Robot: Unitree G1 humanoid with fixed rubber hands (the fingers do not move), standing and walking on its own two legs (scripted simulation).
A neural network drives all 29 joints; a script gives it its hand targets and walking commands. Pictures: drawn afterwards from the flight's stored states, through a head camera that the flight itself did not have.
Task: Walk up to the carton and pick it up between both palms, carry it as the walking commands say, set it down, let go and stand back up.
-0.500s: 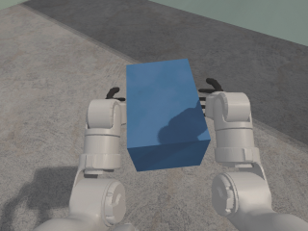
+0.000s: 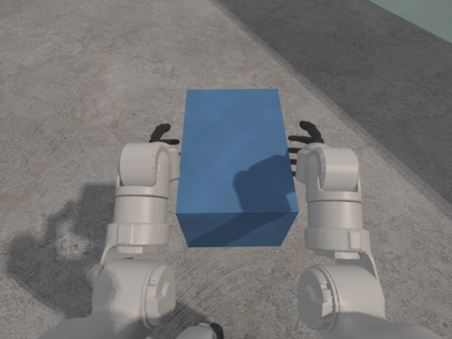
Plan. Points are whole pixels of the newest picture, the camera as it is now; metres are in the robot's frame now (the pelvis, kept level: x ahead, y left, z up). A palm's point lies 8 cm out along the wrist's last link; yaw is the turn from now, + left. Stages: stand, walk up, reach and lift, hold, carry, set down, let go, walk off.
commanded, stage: carry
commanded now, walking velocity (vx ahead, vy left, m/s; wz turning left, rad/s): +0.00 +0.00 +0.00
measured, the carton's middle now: (233, 167) +0.42 +0.02 +0.03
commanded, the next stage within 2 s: none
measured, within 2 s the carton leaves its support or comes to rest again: neither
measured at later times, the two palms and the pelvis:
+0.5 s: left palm (89, 220) +0.25 +0.22 +0.12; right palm (269, 194) +0.30 -0.03 +0.13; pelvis -0.07 +0.03 +0.00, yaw +6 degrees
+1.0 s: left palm (133, 225) +0.24 +0.15 +0.13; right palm (319, 217) +0.27 -0.10 +0.13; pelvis -0.08 +0.00 +0.01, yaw +5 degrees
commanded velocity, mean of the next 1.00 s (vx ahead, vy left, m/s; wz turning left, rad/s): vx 0.00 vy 0.00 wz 0.00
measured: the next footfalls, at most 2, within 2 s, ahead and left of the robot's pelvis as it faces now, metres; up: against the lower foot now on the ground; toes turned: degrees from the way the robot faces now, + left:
left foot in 0.28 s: +0.01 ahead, +0.15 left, +0.00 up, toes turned +10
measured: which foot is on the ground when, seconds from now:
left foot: down 0.00-0.02, up 0.04-0.26, down 0.28-1.00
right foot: down 0.00-1.00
